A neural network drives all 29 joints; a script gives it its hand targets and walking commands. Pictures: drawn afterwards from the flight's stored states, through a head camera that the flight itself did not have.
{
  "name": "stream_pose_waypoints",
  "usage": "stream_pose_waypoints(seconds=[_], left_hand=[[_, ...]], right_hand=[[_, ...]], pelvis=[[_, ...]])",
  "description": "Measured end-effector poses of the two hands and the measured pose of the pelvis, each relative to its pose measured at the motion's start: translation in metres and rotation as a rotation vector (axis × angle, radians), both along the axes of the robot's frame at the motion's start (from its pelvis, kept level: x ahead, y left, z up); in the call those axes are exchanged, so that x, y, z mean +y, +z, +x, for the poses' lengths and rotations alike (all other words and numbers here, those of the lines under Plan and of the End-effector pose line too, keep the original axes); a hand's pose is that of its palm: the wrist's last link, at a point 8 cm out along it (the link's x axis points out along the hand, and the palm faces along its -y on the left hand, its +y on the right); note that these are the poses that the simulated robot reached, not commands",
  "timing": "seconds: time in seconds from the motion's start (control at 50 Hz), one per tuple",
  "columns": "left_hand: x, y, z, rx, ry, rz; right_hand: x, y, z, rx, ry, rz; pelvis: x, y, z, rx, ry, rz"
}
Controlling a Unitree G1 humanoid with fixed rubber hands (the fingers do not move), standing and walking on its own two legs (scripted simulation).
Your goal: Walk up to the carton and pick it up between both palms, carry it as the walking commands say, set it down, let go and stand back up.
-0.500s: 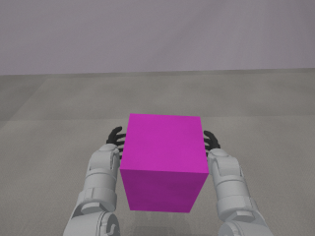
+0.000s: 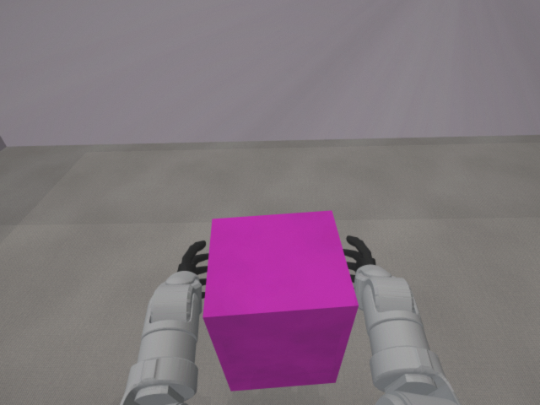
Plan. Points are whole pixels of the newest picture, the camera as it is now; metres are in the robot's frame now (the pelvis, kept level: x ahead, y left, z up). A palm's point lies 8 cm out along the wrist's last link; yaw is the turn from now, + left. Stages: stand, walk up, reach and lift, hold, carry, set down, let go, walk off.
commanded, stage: reach and lift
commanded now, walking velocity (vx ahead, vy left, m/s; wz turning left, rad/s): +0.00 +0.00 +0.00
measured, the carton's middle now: (278, 306) +0.30 +0.01 +0.00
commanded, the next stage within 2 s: hold in 0.68 s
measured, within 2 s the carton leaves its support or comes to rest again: neither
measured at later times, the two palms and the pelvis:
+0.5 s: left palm (186, 298) +0.28 +0.15 +0.06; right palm (370, 297) +0.27 -0.13 +0.05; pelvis -0.03 +0.00 +0.00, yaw +0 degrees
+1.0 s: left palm (186, 304) +0.27 +0.15 +0.05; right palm (369, 293) +0.28 -0.13 +0.05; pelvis -0.02 +0.00 +0.00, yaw +0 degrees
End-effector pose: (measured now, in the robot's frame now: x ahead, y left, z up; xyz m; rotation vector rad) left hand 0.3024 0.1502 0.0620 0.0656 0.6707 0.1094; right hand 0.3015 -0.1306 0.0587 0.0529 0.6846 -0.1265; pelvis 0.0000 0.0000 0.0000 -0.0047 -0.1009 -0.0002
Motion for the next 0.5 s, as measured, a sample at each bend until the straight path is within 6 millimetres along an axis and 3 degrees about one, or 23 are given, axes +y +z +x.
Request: stream_pose_waypoints(seconds=[0.28,0.5], left_hand=[[-0.001,-0.016,-0.031,0.046,0.002,-0.007],[-0.002,-0.005,-0.023,0.008,0.005,-0.025]], right_hand=[[-0.001,-0.014,-0.030,0.044,-0.002,0.000],[-0.001,-0.008,-0.029,0.007,-0.003,-0.012]], pelvis=[[0.000,-0.001,-0.025,-0.044,0.000,-0.001],[0.000,-0.001,-0.027,-0.047,-0.001,-0.001]])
